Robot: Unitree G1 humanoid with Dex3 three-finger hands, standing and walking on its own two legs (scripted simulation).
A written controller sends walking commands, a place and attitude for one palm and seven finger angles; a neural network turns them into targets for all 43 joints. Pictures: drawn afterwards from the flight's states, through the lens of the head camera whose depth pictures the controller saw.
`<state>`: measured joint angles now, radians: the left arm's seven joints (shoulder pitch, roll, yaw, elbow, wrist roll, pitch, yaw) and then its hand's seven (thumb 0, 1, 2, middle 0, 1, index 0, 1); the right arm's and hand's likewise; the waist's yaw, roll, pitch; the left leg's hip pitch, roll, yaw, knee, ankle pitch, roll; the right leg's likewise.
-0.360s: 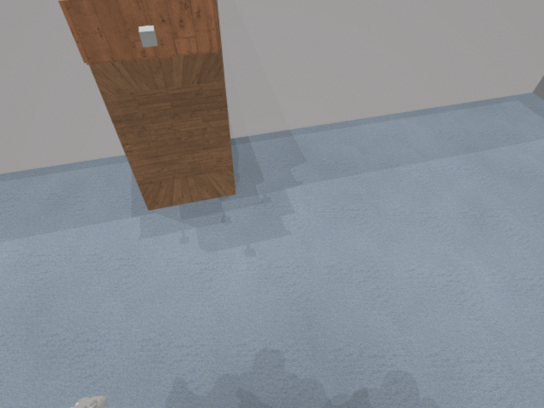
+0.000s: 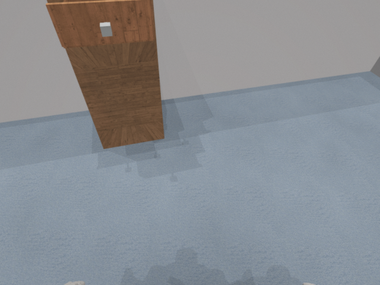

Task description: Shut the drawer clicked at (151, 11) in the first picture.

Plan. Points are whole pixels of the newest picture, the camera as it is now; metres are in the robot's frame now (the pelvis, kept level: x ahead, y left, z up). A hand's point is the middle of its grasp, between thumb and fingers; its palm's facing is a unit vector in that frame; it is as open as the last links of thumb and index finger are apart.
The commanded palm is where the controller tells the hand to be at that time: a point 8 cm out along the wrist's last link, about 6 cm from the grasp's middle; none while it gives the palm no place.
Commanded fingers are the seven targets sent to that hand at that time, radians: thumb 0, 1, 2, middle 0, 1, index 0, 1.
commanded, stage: stand and wait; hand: left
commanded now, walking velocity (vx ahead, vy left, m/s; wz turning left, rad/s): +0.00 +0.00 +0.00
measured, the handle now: (106, 27) +0.98 +0.40 +0.11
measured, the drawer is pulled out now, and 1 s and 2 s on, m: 0.14 0.14 0.14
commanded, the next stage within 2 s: look at it before walking up in 0.46 s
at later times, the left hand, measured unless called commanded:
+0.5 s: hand out of the picture +0.06 +0.24 -0.15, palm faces -0.03 -0.94 -0.33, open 7.4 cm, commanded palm none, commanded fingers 0.00 0.90 0.90 -0.20 -0.30 -0.20 -0.30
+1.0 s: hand out of the picture +0.05 +0.24 -0.15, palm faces -0.04 -0.95 -0.32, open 7.4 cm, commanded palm none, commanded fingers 0.00 0.90 0.90 -0.20 -0.30 -0.20 -0.30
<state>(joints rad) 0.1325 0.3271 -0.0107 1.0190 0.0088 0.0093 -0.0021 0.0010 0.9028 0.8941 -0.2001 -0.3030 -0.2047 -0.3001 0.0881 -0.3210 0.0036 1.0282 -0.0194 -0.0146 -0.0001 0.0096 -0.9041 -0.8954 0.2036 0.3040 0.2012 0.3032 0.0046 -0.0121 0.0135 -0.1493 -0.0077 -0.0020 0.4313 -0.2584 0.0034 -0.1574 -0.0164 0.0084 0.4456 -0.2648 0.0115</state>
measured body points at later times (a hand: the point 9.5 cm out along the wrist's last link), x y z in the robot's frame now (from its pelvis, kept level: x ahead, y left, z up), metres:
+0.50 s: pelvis -0.01 -0.01 +0.00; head -0.01 +0.00 +0.45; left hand +0.06 +0.29 -0.13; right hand +0.05 -0.30 -0.13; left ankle -0.02 +0.12 -0.74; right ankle -0.02 -0.13 -0.74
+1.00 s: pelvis -0.02 -0.01 +0.00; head -0.01 -0.01 +0.45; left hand +0.06 +0.29 -0.13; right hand +0.05 -0.30 -0.13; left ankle -0.02 +0.12 -0.74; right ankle -0.02 -0.13 -0.74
